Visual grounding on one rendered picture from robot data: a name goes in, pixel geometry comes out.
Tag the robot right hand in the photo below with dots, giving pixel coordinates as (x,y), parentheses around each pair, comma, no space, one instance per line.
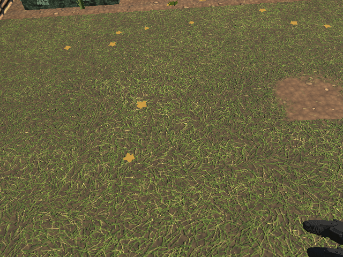
(332,229)

